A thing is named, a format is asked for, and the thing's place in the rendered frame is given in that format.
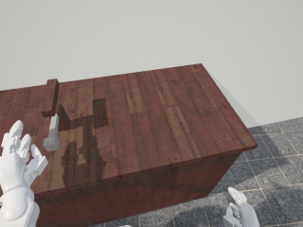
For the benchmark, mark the tap lever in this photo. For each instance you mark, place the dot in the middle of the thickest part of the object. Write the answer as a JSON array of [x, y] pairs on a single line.
[[51, 142]]

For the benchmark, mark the right robot hand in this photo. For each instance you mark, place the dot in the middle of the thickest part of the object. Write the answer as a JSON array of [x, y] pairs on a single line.
[[244, 212]]

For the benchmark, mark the counter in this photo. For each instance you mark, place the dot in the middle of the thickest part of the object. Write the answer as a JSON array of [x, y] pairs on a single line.
[[128, 143]]

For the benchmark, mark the left robot hand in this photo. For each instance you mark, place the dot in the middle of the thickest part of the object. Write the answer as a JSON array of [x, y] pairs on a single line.
[[14, 172]]

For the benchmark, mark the left robot forearm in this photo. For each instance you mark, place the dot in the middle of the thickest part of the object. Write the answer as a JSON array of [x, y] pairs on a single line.
[[18, 208]]

